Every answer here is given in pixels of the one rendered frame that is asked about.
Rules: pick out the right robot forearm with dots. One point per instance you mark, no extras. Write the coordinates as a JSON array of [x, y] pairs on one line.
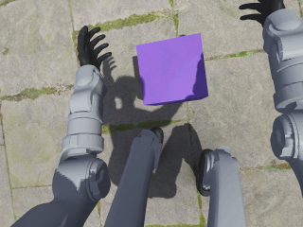
[[282, 34]]

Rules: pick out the robot left upper arm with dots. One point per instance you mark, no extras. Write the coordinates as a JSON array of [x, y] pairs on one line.
[[78, 185]]

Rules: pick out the left robot foot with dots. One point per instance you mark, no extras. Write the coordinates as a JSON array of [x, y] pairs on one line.
[[159, 133]]

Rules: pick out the robot left hand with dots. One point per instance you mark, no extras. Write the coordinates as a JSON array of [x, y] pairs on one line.
[[87, 54]]

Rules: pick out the left robot forearm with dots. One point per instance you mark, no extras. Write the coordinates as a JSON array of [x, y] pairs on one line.
[[85, 117]]

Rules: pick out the robot right hand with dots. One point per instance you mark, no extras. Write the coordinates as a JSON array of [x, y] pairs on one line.
[[264, 7]]

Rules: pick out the left robot shin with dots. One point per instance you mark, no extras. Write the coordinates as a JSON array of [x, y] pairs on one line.
[[147, 133]]

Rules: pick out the carton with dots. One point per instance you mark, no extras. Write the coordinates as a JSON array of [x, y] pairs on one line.
[[172, 70]]

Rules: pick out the robot right upper arm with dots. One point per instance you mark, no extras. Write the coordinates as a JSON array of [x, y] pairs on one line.
[[287, 142]]

